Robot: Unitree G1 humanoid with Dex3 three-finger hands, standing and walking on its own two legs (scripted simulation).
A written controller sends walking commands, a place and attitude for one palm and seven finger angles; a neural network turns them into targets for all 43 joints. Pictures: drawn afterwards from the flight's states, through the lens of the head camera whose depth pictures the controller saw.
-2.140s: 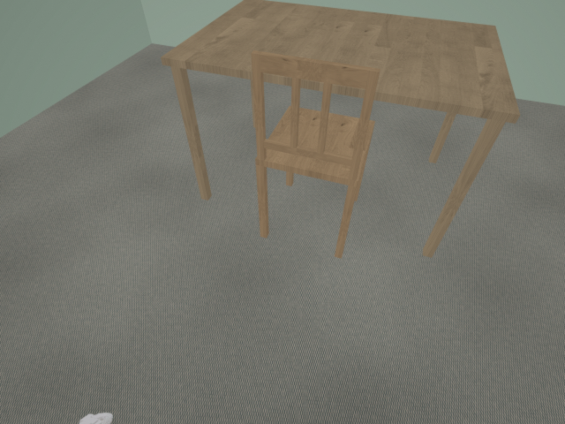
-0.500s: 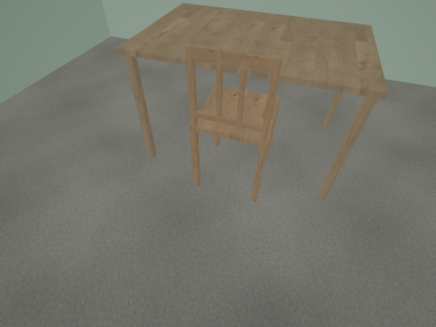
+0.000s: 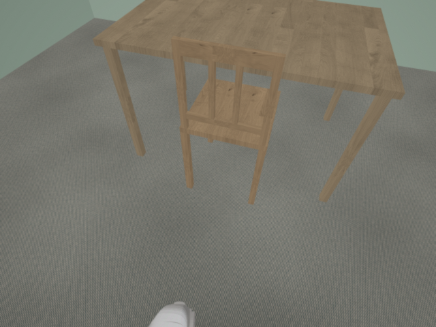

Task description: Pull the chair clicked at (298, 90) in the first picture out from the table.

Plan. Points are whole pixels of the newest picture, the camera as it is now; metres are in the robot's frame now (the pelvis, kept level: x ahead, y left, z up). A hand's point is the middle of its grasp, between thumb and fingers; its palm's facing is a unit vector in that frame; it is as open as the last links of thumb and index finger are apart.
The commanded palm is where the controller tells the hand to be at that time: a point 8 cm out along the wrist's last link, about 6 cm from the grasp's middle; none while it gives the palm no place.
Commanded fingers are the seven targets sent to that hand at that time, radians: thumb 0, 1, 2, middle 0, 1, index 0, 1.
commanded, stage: turn to face it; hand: left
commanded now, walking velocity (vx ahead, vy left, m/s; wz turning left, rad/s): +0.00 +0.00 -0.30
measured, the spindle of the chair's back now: (212, 91) +0.89 +0.12 -0.10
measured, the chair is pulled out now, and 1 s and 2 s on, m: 0.00 0.00 0.00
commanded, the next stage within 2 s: take the last steps up to it in 0.24 s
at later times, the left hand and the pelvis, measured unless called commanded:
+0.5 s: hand (130, 310) +0.17 +0.21 -0.16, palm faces -0.09 -0.97 -0.23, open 7.3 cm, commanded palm none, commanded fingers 0.00 0.90 0.90 -0.20 -0.30 -0.20 -0.30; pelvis +0.08 +0.03 -0.01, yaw -9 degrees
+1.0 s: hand (132, 290) +0.21 +0.22 -0.18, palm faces -0.17 -0.98 -0.12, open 7.4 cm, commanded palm none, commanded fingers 0.00 0.90 0.90 -0.20 -0.30 -0.20 -0.30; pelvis +0.21 +0.05 +0.00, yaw -13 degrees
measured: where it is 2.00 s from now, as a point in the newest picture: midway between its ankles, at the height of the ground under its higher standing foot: (233, 297)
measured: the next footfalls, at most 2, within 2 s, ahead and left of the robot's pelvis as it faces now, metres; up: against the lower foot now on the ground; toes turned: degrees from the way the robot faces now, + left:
left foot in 0.10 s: +0.19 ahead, +0.12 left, +0.00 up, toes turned +5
right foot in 0.50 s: +0.12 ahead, -0.08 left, +0.00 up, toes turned -14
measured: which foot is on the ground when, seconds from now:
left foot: up 0.00-0.08, down 0.10-0.50, up 0.52-0.86, down 0.88-1.00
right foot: down 0.00-0.10, up 0.12-0.48, down 0.50-0.88, up 0.90-1.00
